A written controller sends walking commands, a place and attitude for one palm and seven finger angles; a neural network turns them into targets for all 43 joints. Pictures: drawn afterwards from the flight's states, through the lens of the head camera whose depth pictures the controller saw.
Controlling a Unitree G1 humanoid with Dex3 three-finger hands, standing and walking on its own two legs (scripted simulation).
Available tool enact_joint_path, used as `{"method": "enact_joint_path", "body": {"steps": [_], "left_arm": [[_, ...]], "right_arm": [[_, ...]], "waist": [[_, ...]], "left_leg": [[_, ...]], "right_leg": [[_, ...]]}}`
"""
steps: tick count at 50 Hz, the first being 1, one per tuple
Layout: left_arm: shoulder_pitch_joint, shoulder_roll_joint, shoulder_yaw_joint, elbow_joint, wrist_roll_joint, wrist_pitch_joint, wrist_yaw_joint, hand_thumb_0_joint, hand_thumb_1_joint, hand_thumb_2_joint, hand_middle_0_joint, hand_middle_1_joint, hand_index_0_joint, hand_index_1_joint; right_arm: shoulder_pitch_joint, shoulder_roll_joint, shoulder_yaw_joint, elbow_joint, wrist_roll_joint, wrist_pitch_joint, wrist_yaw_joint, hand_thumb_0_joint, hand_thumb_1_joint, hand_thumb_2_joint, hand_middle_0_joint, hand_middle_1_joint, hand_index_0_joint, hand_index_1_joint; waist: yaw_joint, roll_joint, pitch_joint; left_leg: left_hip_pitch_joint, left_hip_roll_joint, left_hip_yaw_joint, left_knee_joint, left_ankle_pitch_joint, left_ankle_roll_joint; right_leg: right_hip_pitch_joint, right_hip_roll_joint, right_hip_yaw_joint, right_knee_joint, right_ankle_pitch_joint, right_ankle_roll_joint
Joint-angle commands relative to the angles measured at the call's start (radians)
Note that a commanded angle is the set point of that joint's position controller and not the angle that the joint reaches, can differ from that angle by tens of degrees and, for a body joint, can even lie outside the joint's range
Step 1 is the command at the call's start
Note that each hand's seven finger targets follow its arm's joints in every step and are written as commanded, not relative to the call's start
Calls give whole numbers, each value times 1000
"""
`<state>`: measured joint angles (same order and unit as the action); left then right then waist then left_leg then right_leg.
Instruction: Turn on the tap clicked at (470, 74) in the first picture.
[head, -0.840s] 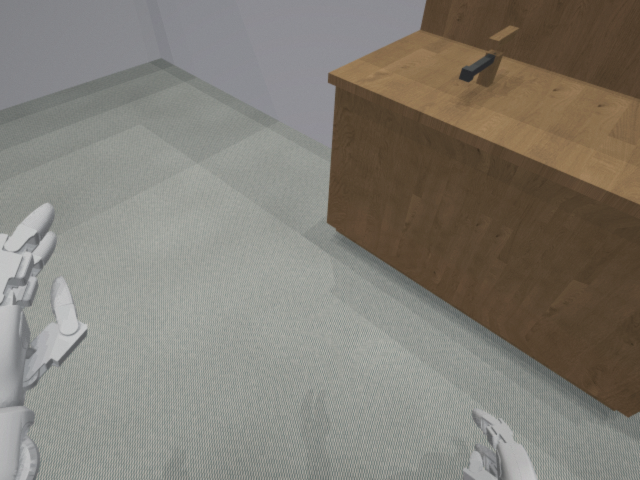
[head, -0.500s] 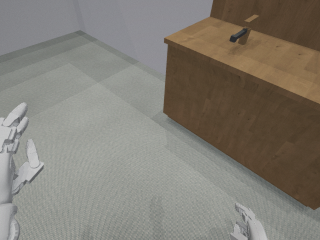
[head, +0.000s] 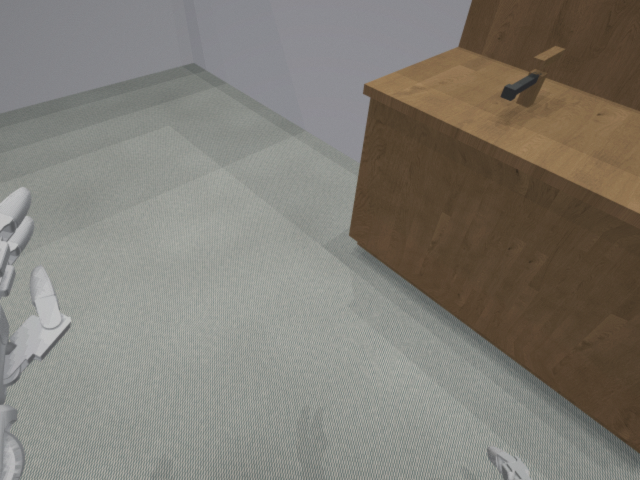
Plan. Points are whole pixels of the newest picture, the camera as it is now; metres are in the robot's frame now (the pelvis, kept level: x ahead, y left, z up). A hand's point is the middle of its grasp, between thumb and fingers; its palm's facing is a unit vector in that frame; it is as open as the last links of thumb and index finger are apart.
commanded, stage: walk to a spot facing it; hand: left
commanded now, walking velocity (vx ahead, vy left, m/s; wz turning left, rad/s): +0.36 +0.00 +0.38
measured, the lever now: (509, 92) +0.99 -0.43 +0.07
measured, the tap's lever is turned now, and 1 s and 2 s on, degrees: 0 0 0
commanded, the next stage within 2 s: turn to face it in 1.08 s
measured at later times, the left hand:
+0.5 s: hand (94, 265) +0.27 +0.25 +0.18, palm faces +0.55 -0.72 -0.42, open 7.4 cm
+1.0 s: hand (98, 177) +0.38 +0.28 +0.20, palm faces +0.66 -0.57 -0.49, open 7.4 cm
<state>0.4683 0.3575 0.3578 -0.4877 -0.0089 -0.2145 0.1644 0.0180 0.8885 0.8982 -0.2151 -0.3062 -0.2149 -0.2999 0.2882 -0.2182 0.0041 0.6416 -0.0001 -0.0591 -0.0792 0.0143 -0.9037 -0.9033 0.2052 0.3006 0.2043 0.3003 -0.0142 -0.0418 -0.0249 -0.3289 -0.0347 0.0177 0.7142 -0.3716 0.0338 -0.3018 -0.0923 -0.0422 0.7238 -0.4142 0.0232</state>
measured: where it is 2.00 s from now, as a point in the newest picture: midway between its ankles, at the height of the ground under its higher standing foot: (293, 440)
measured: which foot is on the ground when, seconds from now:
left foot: down 0.00-0.30, up 0.32-0.62, down 0.64-0.96, up 0.98-1.00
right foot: down 0.00-0.00, up 0.02-0.28, down 0.30-0.66, up 0.68-0.94, down 0.96-1.00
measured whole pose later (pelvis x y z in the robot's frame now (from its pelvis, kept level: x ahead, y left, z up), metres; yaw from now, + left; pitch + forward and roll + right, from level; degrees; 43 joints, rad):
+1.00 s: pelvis +0.27 -0.01 +0.00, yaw +21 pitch -1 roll +0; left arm 0.44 0.39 0.37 -0.51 -0.01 -0.21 0.14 0.02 0.89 0.90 -0.22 -0.31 -0.22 -0.30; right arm 0.23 -0.13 0.05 0.64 0.00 -0.08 -0.05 0.01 -0.90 -0.90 0.21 0.30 0.21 0.30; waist 0.03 0.05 0.05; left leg -0.36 0.09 0.03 0.89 -0.47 0.00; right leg -0.37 -0.10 -0.18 0.67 -0.27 -0.01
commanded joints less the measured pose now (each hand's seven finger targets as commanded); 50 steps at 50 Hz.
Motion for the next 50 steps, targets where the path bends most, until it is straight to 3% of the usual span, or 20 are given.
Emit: {"method": "enact_joint_path", "body": {"steps": [1, 4, 7, 13, 14, 15, 16, 18, 23, 26, 30, 31, 33, 34, 39, 45, 46, 47, 48, 50], "left_arm": [[-152, 168, 89, -254, 14, -81, 12, 0, 900, 900, -200, -300, -200, -300], [-79, 165, 93, -265, 7, -79, -2, 0, 900, 900, -200, -300, -200, -300], [14, 141, 91, -256, -4, -72, -11, 0, 900, 900, -200, -300, -200, -300], [-8, 159, 117, -143, -9, -54, -19, 0, 900, 900, -200, -300, -200, -300], [-39, 175, 113, -145, 0, -52, -17, 0, 900, 900, -200, -300, -200, -300], [-59, 219, 143, -113, 6, -42, -11, 0, 900, 900, -200, -300, -200, -300], [-102, 230, 160, -118, -9, -48, -4, 0, 900, 900, -200, -300, -200, -300], [-111, 213, 130, -108, 1, -52, -13, 0, 900, 900, -200, -300, -200, -300], [-113, 209, 119, -269, 3, -62, 2, 0, 900, 900, -200, -300, -200, -300], [-47, 192, 126, -302, -3, -47, 26, 0, 900, 900, -200, -300, -200, -300], [-87, 172, 107, -305, -9, -38, 48, 0, 900, 900, -200, -300, -200, -300], [-103, 168, 101, -304, -9, -45, 48, 0, 900, 900, -200, -300, -200, -300], [-104, 143, 82, -291, -12, -68, 46, 0, 900, 900, -200, -300, -200, -300], [-126, 213, 125, -249, 2, -67, 32, 0, 900, 900, -200, -300, -200, -300], [-25, 158, 112, -375, -14, -68, 6, 0, 900, 900, -200, -300, -200, -300], [-22, 152, 126, -180, -18, -42, 3, 0, 900, 900, -200, -300, -200, -300], [-51, 158, 122, -149, -13, -32, 4, 0, 900, 900, -200, -300, -200, -300], [-90, 177, 122, -132, -2, -23, 4, 0, 900, 900, -200, -300, -200, -300], [-84, 210, 141, -101, -2, -4, 10, 0, 900, 900, -200, -300, -200, -300], [-121, 221, 145, -113, -10, -28, 7, 0, 900, 900, -200, -300, -200, -300]], "right_arm": [[-118, -90, -37, -152, -20, -75, -3, 0, -900, -900, 200, 300, 200, 300], [-118, -102, -54, -124, -12, -83, 20, 0, -900, -900, 200, 300, 200, 300], [-121, -95, -48, -125, -6, -79, 32, 0, -900, -900, 200, 300, 200, 300], [-153, -85, -41, -136, -3, -62, 0, 0, -900, -900, 200, 300, 200, 300], [-151, -73, -41, -142, 0, -58, -2, 0, -900, -900, 200, 300, 200, 300], [-140, -64, -48, -153, -3, -52, -4, 0, -900, -900, 200, 300, 200, 300], [-178, -94, -58, -167, -9, -54, -1, 0, -900, -900, 200, 300, 200, 300], [-177, -104, -63, -155, -7, -44, 8, 0, -900, -900, 200, 300, 200, 300], [-206, -81, -44, -168, -11, -16, 1, 0, -900, -900, 200, 300, 200, 300], [-186, -61, -49, -199, -16, -28, -2, 0, -900, -900, 200, 300, 200, 300], [-134, -66, -59, -213, -10, -35, -17, 0, -900, -900, 200, 300, 200, 300], [-112, -79, -68, -218, -4, -38, -25, 0, -900, -900, 200, 300, 200, 300], [-126, -109, -70, -226, 4, -44, -12, 0, -900, -900, 200, 300, 200, 300], [-139, -94, -60, -200, 1, -49, 1, 0, -900, -900, 200, 300, 200, 300], [-159, -75, -61, -185, 13, -72, 23, 0, -900, -900, 200, 300, 200, 300], [-154, -75, -45, -157, 0, -73, 3, 0, -900, -900, 200, 300, 200, 300], [-150, -70, -44, -151, 1, -64, -4, 0, -900, -900, 200, 300, 200, 300], [-141, -52, -43, -153, 6, -55, -4, 0, -900, -900, 200, 300, 200, 300], [-173, -42, -36, -178, 5, -56, -3, 0, -900, -900, 200, 300, 200, 300], [-173, -70, -40, -143, -6, -63, 9, 0, -900, -900, 200, 300, 200, 300]], "waist": [[-42, 319, 35], [-15, 191, -40], [-5, 271, -50], [18, 182, -62], [23, 41, -100], [23, -230, -132], [29, -227, -91], [18, -137, -11], [11, -71, 4], [45, -78, -21], [10, -53, -65], [-13, 43, -96], [-10, 416, -127], [-15, 322, -110], [18, 289, -71], [27, 206, -58], [29, 121, -68], [33, -86, -78], [56, -340, -59], [30, -224, -33]], "left_leg": [[254, 370, -727, -409, 241, 226], [390, 332, -550, -284, 564, 225], [251, 248, -368, -324, 472, 182], [-50, 181, -186, -188, 229, 101], [-201, 146, -142, 3, 155, 73], [-395, 19, -11, 319, -70, 18], [-452, 25, -46, 531, -164, -11], [-416, 99, -70, 603, -111, -25], [-233, 162, 21, 292, 21, -44], [-120, 108, 142, 37, 39, -29], [110, 43, 228, -189, 133, -27], [256, 70, 167, -234, 136, 3], [476, 439, -481, -365, 450, 202], [413, 487, -544, -386, 359, 249], [196, 343, -176, -394, 245, 168], [-19, 275, -8, -279, 37, 81], [-78, 234, 25, -151, -30, 56], [-210, 144, 102, 128, -126, 19], [-411, 31, 98, 430, -239, -16], [-436, 104, -39, 624, -121, -36]], "right_leg": [[-408, 60, 33, 369, -194, -6], [-435, 38, 61, 314, -160, 0], [-256, 58, -29, 181, -24, 8], [243, 82, -109, -257, 123, -3], [410, -50, 58, -320, 44, -58], [511, -309, 481, -411, -20, -176], [417, -422, 614, -491, -53, -228], [218, -378, 500, -502, -221, -223], [95, -278, 45, -472, 124, -158], [139, -248, -3, -405, 224, -157], [133, -194, -89, -195, 296, -99], [44, -158, -117, 9, 356, -64], [-326, 37, -96, 490, -192, 12], [-388, -8, 13, 574, -194, -1], [-303, -47, -31, 330, -12, 19], [125, 46, -175, -139, 140, 31], [218, 34, -143, -205, 121, 19], [287, -117, 82, -334, -21, -45], [328, -352, 513, -470, -27, -168], [273, -402, 516, -497, -56, -210]]}}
